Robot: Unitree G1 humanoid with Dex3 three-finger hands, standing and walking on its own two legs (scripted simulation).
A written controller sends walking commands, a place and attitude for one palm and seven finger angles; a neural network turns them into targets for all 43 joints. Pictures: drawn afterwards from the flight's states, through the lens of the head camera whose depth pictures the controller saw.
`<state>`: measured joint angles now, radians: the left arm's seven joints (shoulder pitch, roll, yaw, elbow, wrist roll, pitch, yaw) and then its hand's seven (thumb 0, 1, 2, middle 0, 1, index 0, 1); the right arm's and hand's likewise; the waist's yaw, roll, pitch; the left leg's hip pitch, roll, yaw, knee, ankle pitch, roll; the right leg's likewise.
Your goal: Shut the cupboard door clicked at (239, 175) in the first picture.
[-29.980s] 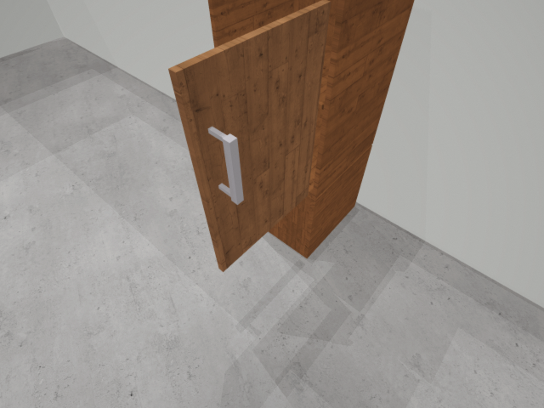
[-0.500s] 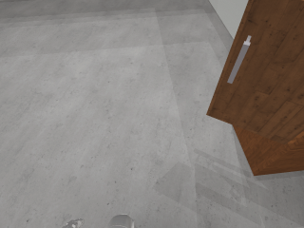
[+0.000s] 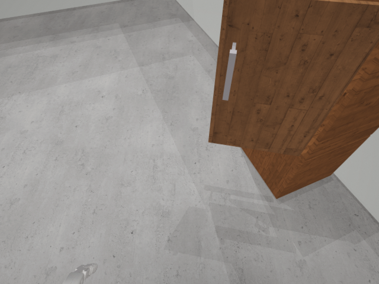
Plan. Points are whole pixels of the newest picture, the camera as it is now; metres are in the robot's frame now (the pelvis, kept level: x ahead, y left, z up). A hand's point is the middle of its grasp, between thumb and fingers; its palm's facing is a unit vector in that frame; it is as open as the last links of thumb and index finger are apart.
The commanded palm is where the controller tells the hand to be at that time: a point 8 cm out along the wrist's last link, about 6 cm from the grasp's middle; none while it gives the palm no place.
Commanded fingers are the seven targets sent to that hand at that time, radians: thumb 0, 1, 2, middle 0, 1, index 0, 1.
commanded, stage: turn to face it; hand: left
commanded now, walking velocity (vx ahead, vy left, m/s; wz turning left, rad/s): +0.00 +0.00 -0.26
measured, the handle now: (229, 73) +0.67 -0.09 +0.05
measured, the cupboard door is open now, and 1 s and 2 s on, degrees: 56 56 56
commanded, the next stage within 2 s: take the last steps up to it in 0.10 s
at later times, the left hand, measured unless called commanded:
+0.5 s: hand out of the picture +0.13 +0.18 -0.16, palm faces -0.14 -0.98 -0.14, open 7.4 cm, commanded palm none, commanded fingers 0.00 0.90 0.90 -0.20 -0.30 -0.20 -0.30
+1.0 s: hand (182, 233) +0.26 +0.04 -0.16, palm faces -0.20 -0.96 -0.20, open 7.2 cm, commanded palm none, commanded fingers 0.00 0.90 0.90 -0.20 -0.30 -0.20 -0.30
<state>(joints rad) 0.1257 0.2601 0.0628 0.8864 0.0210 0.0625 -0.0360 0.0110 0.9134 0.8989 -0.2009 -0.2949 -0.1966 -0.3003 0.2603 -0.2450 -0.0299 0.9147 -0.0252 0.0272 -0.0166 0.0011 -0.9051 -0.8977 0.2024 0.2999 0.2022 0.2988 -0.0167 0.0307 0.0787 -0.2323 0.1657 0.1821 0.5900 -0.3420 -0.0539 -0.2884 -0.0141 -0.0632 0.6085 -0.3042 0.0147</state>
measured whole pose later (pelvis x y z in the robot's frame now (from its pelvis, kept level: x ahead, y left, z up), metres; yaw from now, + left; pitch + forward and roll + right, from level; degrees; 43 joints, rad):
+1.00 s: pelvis +0.16 -0.13 +0.01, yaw -11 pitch +2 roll -1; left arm 0.18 0.17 0.04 1.03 0.02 -0.02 0.01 0.00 0.94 0.90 -0.21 -0.30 -0.20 -0.30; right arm 0.25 -0.20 -0.04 1.02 -0.03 0.00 -0.02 0.00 -0.91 -0.90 0.20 0.30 0.20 0.30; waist -0.03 0.03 0.05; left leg -0.46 0.10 0.10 0.92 -0.40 -0.04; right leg -0.22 0.02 -0.14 0.41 -0.23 -0.06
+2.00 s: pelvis +0.19 -0.08 +0.01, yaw -16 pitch +1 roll +0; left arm 0.26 0.21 -0.02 0.96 0.02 0.01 0.03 0.01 0.91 0.90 -0.20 -0.30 -0.20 -0.30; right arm 0.28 -0.20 0.02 0.99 -0.02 0.00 -0.01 0.00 -0.92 -0.90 0.20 0.30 0.20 0.30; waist -0.01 0.01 0.02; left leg -0.24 -0.06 0.06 0.47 -0.25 0.08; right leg -0.22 -0.04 0.00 0.48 -0.28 0.02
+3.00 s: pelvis +0.23 -0.10 +0.01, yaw -15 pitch +0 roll +0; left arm 0.22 0.23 -0.01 1.04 0.01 0.01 0.04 0.01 0.91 0.90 -0.20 -0.30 -0.20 -0.30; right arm 0.20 -0.21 0.02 1.09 -0.01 -0.02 -0.03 0.00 -0.91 -0.90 0.20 0.30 0.20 0.30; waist 0.01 -0.02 0.04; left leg -0.13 -0.06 0.05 0.44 -0.31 0.06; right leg -0.11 -0.04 -0.01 0.44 -0.33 0.03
